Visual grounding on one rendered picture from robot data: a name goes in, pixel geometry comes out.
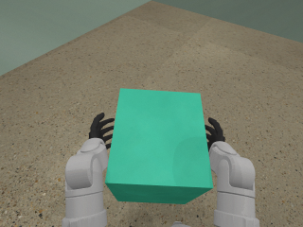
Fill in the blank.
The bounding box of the robot right shin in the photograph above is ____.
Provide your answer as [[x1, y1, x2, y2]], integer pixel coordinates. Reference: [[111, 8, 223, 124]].
[[171, 221, 182, 226]]

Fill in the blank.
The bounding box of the right robot forearm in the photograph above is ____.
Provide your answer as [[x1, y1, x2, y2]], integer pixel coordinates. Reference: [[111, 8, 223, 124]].
[[208, 141, 260, 227]]

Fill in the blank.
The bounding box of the left robot forearm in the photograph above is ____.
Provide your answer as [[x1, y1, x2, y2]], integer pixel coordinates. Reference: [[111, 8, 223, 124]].
[[62, 137, 109, 227]]

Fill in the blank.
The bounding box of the left robot hand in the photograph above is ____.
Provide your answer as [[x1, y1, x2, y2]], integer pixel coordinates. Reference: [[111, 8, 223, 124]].
[[89, 113, 115, 149]]

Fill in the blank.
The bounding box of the right robot hand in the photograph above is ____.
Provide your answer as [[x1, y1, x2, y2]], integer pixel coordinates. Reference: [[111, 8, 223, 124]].
[[205, 117, 225, 152]]

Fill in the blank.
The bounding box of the carton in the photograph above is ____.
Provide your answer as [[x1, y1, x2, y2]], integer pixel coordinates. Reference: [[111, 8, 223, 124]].
[[105, 88, 214, 204]]

